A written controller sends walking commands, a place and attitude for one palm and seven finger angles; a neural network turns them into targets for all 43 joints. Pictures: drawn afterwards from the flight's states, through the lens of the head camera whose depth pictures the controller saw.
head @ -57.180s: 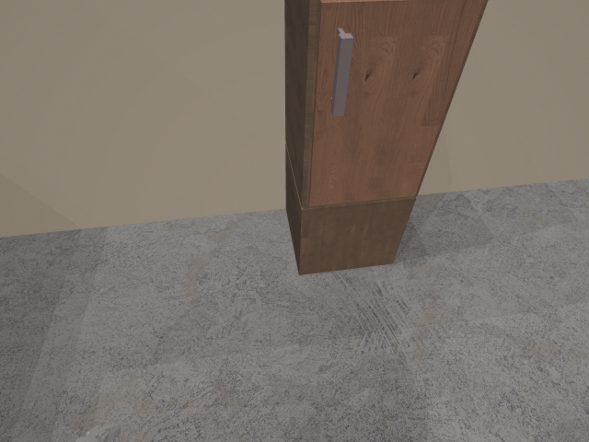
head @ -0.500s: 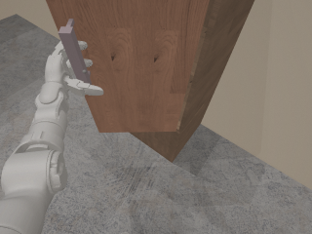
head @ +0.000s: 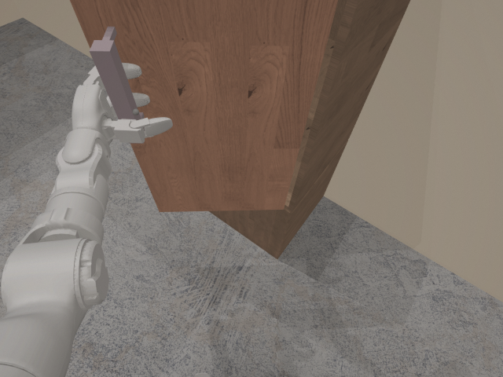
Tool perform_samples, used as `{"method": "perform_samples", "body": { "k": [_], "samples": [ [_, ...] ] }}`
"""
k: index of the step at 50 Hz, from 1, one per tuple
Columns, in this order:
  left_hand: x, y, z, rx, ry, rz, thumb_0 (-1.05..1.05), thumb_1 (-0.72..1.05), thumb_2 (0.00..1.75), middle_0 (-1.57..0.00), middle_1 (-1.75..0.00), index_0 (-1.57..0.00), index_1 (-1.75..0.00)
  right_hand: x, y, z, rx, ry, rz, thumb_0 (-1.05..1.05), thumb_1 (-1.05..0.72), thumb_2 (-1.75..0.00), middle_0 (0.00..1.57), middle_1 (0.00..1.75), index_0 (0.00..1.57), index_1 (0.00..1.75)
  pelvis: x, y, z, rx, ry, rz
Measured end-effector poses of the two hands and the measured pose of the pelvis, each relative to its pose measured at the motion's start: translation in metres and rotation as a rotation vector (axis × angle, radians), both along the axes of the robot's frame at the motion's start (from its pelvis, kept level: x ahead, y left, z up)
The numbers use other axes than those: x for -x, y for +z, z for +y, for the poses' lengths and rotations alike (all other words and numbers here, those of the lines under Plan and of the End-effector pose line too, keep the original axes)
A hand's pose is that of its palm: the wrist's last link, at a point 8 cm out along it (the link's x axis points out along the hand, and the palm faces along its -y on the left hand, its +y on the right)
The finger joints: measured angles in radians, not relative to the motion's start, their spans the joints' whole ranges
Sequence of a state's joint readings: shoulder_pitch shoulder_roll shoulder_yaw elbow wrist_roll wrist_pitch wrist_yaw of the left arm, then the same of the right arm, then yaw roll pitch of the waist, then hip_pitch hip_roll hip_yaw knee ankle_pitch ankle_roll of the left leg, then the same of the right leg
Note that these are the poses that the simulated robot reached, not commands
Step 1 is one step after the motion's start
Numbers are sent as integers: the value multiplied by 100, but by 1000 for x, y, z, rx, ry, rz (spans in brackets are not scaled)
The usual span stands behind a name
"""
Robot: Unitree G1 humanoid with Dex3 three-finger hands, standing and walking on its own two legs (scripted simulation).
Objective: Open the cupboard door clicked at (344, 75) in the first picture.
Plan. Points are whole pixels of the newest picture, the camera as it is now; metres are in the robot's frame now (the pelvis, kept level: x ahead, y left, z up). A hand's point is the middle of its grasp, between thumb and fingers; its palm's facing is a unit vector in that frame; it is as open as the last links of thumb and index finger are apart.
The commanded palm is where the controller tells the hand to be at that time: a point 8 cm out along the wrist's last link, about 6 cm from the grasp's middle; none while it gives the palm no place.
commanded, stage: close the thumb around the handle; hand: left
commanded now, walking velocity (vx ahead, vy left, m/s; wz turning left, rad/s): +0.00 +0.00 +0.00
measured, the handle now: (125, 89) +0.55 +0.18 +0.13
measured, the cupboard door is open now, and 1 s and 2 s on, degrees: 39 58 84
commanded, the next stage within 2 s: pull the door open along its arc in 0.40 s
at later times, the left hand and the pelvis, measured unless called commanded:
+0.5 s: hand (135, 116) +0.49 +0.15 +0.13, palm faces +0.01 -1.00 +0.01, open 6.0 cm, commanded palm +0.46 +0.20 +0.13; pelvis +0.00 +0.00 +0.00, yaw +0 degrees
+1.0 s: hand (145, 166) +0.39 +0.13 +0.13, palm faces +0.00 -1.00 +0.05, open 6.6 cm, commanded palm +0.34 +0.19 +0.13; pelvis +0.01 +0.00 +0.01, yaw -3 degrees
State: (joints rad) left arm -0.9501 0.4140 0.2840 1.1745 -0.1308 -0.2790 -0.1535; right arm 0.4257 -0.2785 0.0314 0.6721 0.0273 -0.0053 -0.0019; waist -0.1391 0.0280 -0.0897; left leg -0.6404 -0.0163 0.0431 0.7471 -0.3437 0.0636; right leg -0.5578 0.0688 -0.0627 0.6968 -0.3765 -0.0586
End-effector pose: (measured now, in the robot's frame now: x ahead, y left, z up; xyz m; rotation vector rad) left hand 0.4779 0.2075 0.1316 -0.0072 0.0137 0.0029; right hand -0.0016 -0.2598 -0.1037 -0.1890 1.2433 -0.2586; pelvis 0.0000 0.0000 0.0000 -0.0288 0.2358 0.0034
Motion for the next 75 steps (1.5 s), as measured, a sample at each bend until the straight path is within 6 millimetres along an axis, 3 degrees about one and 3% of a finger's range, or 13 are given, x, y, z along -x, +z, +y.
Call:
{"method": "perform_samples", "body": {
  "k": [15, 36, 41, 45, 48, 54, 61, 67, 75],
  "samples": [
    [6, 0, 1, 3, -4, -11, 0, 67, 80, -35, -132, -37, -132, -9, 1, 3, -4, -5, -25, 0, -90, -90, 20, 30, 20, 30, -4, 1, 3, 1, -6, -13],
    [23, 0, -2, 2, -3, -21, 0, 68, 74, -33, -135, -34, -135, -20, 2, 1, -11, -12, -87, 0, -90, -90, 20, 30, 20, 30, -2, 4, 1, -5, -23, -38],
    [43, -1, -4, 5, -21, -39, 0, 66, 71, -34, -135, -34, -135, -31, 4, 1, -26, -15, -132, 0, -90, -90, 20, 30, 20, 30, -6, 6, 0, -9, -36, -61],
    [70, -2, -10, 7, -45, -59, 0, 65, 69, -34, -135, -33, -134, -51, 9, 1, -40, -1, -204, 0, -90, -90, 20, 30, 20, 30, -8, 9, -2, -13, -43, -89],
    [93, -3, -18, 17, -57, -68, 0, 64, 69, -35, -135, -31, -133, -73, 15, 2, -49, 19, -278, 1, -90, -90, 20, 30, 20, 30, -8, 11, -3, -15, -48, -112],
    [141, -4, -47, 102, 112, -63, 3, 61, 68, -34, -135, -33, -130, -126, 30, 13, -84, 107, -430, 1, -91, -90, 20, 30, 20, 30, -3, 14, -7, -22, -43, -154],
    [176, 1, -78, 85, 285, -15, 4, 60, 72, -33, -131, -34, -131, -173, 49, 28, -114, 217, -528, 1, -90, -90, 20, 30, 20, 30, 5, 15, -18, -31, -15, -197],
    [195, 6, -100, 27, 392, 16, 3, 62, 75, -31, -127, -32, -132, -184, 51, 31, -136, 258, -527, 0, -90, -90, 20, 30, 20, 30, 6, 17, -28, -35, 12, -224],
    [219, 6, -126, 7, 386, 11, 3, 63, 73, -29, -129, -30, -132, -172, 38, 18, -152, 247, -448, 1, -90, -90, 20, 30, 20, 30, 4, 18, -40, -44, 26, -250]
  ]
}}
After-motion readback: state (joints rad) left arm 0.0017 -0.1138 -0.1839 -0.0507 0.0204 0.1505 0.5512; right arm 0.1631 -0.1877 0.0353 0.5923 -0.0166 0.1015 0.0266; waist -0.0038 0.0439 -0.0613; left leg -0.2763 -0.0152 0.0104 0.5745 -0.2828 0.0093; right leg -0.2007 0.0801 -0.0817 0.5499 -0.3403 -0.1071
